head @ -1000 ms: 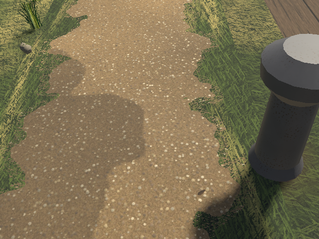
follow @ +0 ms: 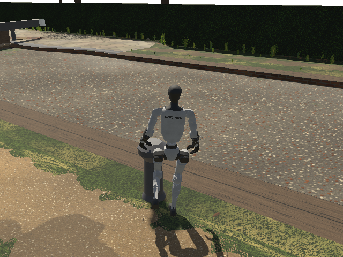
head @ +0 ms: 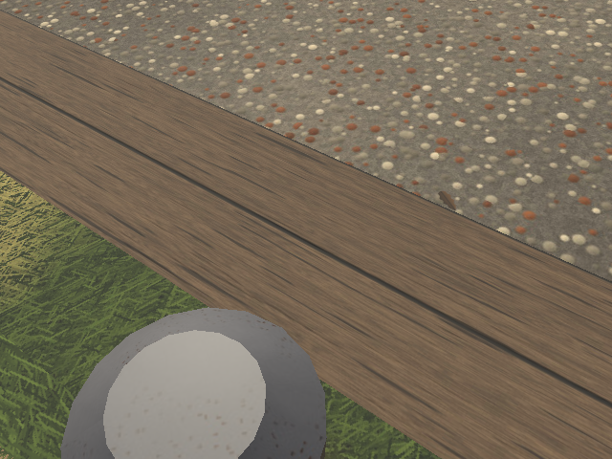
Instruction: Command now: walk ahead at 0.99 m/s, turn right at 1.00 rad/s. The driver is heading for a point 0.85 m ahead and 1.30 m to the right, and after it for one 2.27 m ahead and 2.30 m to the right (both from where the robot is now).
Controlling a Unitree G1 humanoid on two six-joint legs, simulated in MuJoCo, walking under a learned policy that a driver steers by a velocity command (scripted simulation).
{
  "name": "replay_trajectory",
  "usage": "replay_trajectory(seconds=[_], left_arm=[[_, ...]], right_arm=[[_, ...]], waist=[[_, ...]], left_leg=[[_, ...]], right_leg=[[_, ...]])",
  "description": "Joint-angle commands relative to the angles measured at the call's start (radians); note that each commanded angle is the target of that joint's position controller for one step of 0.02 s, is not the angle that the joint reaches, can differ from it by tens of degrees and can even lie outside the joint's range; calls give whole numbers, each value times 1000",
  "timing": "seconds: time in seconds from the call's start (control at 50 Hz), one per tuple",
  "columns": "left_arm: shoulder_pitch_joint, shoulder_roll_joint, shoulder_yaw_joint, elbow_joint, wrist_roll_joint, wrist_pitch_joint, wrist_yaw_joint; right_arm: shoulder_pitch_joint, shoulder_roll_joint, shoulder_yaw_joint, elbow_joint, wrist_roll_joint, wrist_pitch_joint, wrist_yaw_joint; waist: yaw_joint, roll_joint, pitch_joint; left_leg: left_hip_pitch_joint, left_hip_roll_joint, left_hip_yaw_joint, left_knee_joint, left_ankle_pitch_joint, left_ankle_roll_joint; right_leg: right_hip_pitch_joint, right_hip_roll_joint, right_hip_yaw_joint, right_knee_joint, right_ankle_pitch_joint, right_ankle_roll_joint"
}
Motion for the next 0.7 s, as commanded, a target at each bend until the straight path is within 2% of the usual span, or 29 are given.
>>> replay_trajectory(seconds=[0.02,0.04,0.08,0.1,0.12,0.16,0.18,0.2,0.24,0.26,0.28,0.32,0.34,0.36,0.38,0.4,0.42,0.44,0.46,0.48,0.5,0.52,0.54,0.56,0.58,0.6,0.62,0.64,0.7], left_arm=[[278,63,36,124,-1,57,96],[307,105,37,160,27,65,127],[405,150,64,201,30,86,168],[460,126,64,232,29,96,179],[445,105,66,245,35,106,184],[478,26,63,295,23,105,179],[423,36,69,295,25,101,173],[437,30,78,312,13,99,163],[254,38,95,279,-27,83,107],[167,39,103,259,-39,85,89],[124,32,108,252,-40,89,73],[118,59,137,249,-25,85,35],[124,16,137,256,-35,92,27],[181,-10,146,257,-42,97,22],[186,-69,128,211,-49,90,18],[133,-2,126,93,-33,118,52],[171,20,128,128,1,153,59],[276,7,117,173,8,184,40],[358,20,119,224,24,218,30],[527,-18,107,302,23,241,20],[513,-72,106,325,-6,297,15],[581,-96,84,302,-16,303,17],[518,-150,69,316,-21,300,31],[376,-105,69,210,-14,289,18],[271,-68,86,234,-40,278,4],[98,-27,99,183,-54,256,-5],[51,-39,95,159,-47,242,-12],[70,-50,98,138,-19,229,-21],[141,-53,106,168,-6,178,-1]], right_arm=[[-246,-56,8,-221,-58,11,26],[-213,-74,-2,-195,-16,18,30],[-223,-74,-1,-149,16,15,40],[-304,-41,8,-168,12,15,55],[-329,2,21,-171,23,16,52],[-498,79,48,-217,28,20,61],[-477,75,45,-209,30,28,62],[-515,81,48,-212,28,29,66],[-449,55,28,-204,19,53,57],[-462,67,28,-209,24,59,46],[-481,82,23,-228,41,64,23],[-325,27,-18,-190,65,79,-40],[-250,24,-34,-161,57,87,-65],[-253,11,-50,-139,65,91,-86],[-241,-26,-61,-172,52,74,-91],[-439,-101,-84,-177,4,39,-88],[-523,-19,-89,-206,19,-2,-98],[-550,34,-77,-198,25,-43,-82],[-520,54,-76,-184,19,-71,-79],[-623,90,-53,-156,10,-81,-77],[-642,48,-60,-143,17,-58,-77],[-622,-20,-83,-108,21,-55,-40],[-487,-34,-108,-67,54,-32,-11],[-481,-153,-141,-30,42,-11,3],[-453,-105,-137,-26,54,18,-7],[-353,-114,-137,-10,42,40,-12],[-292,-123,-139,2,36,57,-5],[-238,-157,-150,28,68,57,4],[-154,-154,-143,43,112,58,54]], waist=[[114,-139,-66],[96,-197,-184],[143,-235,-343],[163,-201,-333],[124,-186,-336],[165,-164,-305],[116,-138,-309],[140,-113,-316],[11,-52,-273],[-9,-55,-225],[-11,-103,-155],[-30,-159,-86],[-49,-105,-86],[-7,86,-97],[-15,249,-184],[110,442,-105],[135,309,-62],[195,134,5],[220,-5,-11],[338,-87,-7],[349,-123,98],[376,-2,28],[281,-127,-3],[301,70,-13],[220,16,4],[123,-14,69],[84,-28,97],[84,-5,60],[75,-83,36]], left_leg=[[-374,-72,120,-72,-117,-24],[-441,-101,93,-43,-112,-18],[-496,-120,59,-59,-118,0],[-535,-144,48,-59,-149,3],[-555,-152,44,-29,-166,2],[-479,-181,69,-148,-182,-18],[-490,-181,51,-124,-192,-20],[-444,-189,56,-177,-182,-19],[-185,-181,8,-486,-212,-3],[-25,-194,22,-669,-257,-3],[120,-219,38,-866,-305,-4],[452,-209,-10,-1228,-37,8],[655,-176,-12,-1412,199,2],[811,-76,-38,-1423,304,1],[819,264,-250,-1296,280,91],[520,620,-537,-1429,278,291],[336,726,-769,-1496,43,400],[343,744,-763,-1512,-14,423],[396,741,-731,-1505,62,426],[428,627,-447,-1542,97,313],[380,564,-137,-1626,127,190],[592,568,34,-1548,295,132],[581,454,213,-1516,534,54],[360,374,300,-1532,136,10],[245,241,364,-1553,-10,-14],[333,215,389,-1529,55,11],[449,248,409,-1487,192,30],[547,276,426,-1424,230,67],[633,338,400,-1098,293,59]], right_leg=[[422,-200,739,-338,477,-80],[688,-249,671,-287,720,-76],[999,-233,591,-162,1027,-37],[1040,-236,595,-168,1055,-44],[1060,-222,564,-137,1081,-41],[990,-199,604,-180,1123,-34],[984,-218,615,-185,1058,-62],[947,-219,670,-215,978,-73],[688,-204,641,-259,823,-79],[510,-170,602,-279,757,-51],[339,-127,576,-294,717,-17],[46,-73,593,-223,598,105],[-88,-21,579,-161,334,178],[-272,77,505,16,-256,214],[-361,114,390,471,-541,177],[-489,-85,251,742,-363,149],[-446,-286,235,890,-202,124],[-523,-306,288,972,-215,128],[-510,-332,281,1031,-257,126],[-475,-302,279,1010,-345,90],[-485,-228,262,982,-347,73],[-491,-278,291,907,-344,89],[-390,-197,231,891,-288,73],[-154,-355,109,602,-73,70],[-26,-275,29,521,-9,56],[-75,-258,-17,401,19,44],[-125,-254,-36,314,-24,40],[-106,-255,-90,288,-135,41],[-85,-152,-141,92,-121,27]])
Velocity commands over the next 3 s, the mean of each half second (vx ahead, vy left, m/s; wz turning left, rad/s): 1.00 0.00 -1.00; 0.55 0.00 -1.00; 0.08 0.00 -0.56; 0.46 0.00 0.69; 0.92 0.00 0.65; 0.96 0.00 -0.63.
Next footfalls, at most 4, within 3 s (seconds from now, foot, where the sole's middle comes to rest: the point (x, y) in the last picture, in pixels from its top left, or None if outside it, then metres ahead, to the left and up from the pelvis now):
0.38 left None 0.05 0.08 -0.76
0.72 right None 0.05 -0.27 -0.76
1.36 left None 0.21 -0.47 -0.76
1.62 right None -0.03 -0.52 -0.76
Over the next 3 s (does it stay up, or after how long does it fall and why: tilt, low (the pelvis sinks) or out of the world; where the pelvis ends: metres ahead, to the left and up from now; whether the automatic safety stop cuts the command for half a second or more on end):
stays up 0.93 -1.02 -0.12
